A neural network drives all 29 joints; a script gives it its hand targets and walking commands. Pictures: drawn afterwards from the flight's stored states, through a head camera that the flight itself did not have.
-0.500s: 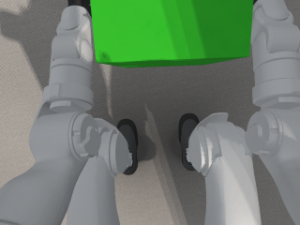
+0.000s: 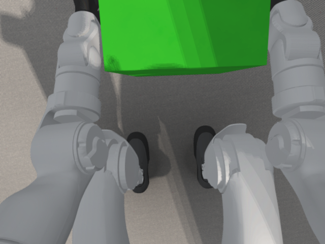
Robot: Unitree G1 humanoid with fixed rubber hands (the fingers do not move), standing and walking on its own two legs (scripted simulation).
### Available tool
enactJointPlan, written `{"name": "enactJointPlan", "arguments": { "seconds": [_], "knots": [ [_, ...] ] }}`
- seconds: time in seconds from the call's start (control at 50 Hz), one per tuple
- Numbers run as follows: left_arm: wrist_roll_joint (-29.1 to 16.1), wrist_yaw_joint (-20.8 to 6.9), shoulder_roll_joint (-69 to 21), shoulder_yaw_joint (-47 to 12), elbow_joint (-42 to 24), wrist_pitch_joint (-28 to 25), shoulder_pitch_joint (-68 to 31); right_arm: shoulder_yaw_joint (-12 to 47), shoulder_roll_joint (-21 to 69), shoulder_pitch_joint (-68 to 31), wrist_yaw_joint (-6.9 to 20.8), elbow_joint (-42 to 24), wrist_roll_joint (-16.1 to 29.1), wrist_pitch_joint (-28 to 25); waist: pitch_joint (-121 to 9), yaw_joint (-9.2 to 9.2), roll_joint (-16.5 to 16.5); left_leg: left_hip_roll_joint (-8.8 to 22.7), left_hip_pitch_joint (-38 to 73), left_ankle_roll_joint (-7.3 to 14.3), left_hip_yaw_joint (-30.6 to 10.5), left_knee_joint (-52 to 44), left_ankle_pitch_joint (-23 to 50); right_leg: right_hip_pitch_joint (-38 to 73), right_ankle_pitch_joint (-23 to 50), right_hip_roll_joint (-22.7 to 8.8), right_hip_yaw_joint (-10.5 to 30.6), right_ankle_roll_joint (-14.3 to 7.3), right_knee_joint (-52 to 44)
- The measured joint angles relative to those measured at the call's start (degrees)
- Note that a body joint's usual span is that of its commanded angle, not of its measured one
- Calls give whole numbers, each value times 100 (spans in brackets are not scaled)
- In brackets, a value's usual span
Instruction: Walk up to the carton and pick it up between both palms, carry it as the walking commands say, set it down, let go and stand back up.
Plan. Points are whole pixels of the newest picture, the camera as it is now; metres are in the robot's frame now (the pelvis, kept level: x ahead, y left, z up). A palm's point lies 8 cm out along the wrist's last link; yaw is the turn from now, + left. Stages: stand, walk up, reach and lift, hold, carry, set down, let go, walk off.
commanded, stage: set down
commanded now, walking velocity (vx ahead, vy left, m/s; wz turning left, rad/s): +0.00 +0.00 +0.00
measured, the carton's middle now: (179, 25) +0.53 -0.04 -0.23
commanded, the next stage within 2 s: none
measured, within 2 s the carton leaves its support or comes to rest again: rests again in 0.04 s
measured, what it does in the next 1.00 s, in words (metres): stands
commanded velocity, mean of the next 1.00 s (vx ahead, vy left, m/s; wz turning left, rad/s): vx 0.00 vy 0.00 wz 0.00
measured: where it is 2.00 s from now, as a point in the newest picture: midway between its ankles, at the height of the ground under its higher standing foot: (172, 169)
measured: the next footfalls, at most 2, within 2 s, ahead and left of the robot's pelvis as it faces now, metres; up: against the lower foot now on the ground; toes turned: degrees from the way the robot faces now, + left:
none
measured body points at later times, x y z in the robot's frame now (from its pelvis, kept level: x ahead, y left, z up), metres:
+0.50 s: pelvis +0.00 +0.00 +0.00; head +0.36 -0.03 +0.26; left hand +0.54 +0.14 -0.18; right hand +0.54 -0.21 -0.17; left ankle +0.11 +0.12 -0.36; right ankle +0.12 -0.11 -0.36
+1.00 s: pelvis +0.00 +0.00 +0.00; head +0.36 -0.03 +0.26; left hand +0.55 +0.17 -0.17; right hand +0.54 -0.24 -0.17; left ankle +0.11 +0.12 -0.36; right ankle +0.12 -0.11 -0.36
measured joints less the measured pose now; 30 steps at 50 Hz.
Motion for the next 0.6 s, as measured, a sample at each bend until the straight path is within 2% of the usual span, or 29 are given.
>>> {"name": "enactJointPlan", "arguments": {
  "seconds": [0.18,0.34,0.4,0.44,0.52,0.6],
  "knots": [
    [0,1,20,0,121,-65,8,68,-5,7,-33,105,3,-51,-2,0,0,0,-1,-8,0,38,-3,-7,0,6,2,0,38],
    [0,16,63,-71,292,-298,24,200,-33,43,-101,293,107,-317,-2,0,0,0,-2,-16,0,60,-6,-7,0,9,3,0,57],
    [1,19,128,-173,487,-485,53,428,-102,85,-123,372,284,-522,-2,6,0,-1,-2,-19,0,62,-3,-5,0,9,4,0,58],
    [-55,123,195,-372,646,-584,86,711,-200,93,-173,451,494,-670,-2,14,0,-1,-2,-19,0,64,-1,-3,0,9,4,0,58],
    [-369,385,319,-735,753,-737,140,1135,-352,46,-325,604,940,-883,-3,21,-9,-1,-2,-19,0,72,2,6,0,9,4,0,58],
    [-632,477,456,-916,870,-825,140,1258,-406,-99,-405,890,1133,-969,-3,21,-41,-2,-2,-19,0,80,2,13,1,9,4,0,58]
  ]
}}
